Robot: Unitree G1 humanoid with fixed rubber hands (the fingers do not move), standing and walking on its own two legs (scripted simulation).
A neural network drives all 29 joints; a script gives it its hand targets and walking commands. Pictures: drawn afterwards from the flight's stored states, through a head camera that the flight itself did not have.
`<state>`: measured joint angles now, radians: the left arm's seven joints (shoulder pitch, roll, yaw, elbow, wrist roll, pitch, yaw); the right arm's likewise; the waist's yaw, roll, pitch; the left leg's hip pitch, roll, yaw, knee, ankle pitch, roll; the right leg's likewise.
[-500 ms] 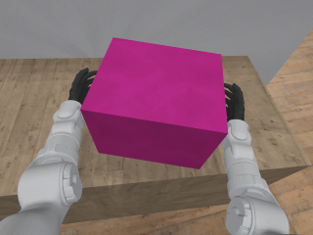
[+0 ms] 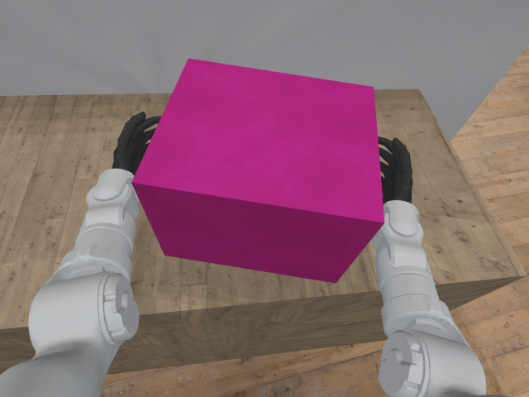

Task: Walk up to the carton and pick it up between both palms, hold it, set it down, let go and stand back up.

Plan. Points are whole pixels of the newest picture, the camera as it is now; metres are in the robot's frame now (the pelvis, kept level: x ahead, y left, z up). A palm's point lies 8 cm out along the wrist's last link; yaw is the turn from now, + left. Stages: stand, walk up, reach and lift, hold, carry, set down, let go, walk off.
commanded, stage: set down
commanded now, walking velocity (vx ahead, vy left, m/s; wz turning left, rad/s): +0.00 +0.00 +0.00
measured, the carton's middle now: (264, 174) +0.46 -0.04 +0.02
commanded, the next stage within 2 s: none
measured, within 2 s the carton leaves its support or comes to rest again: neither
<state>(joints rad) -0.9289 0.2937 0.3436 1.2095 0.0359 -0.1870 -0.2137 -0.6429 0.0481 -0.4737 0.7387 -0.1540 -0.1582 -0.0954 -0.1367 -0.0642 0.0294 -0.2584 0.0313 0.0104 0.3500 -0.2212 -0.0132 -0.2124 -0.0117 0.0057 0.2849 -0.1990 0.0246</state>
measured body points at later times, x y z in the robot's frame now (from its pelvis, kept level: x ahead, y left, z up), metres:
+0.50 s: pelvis -0.02 +0.01 -0.01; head +0.06 +0.04 +0.43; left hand +0.46 +0.17 +0.02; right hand +0.37 -0.23 +0.04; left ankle -0.04 +0.13 -0.75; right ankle -0.05 -0.14 -0.75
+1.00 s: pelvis -0.06 +0.01 -0.02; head +0.01 +0.05 +0.42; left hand +0.42 +0.20 +0.03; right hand +0.32 -0.23 +0.02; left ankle -0.04 +0.12 -0.75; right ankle -0.05 -0.14 -0.75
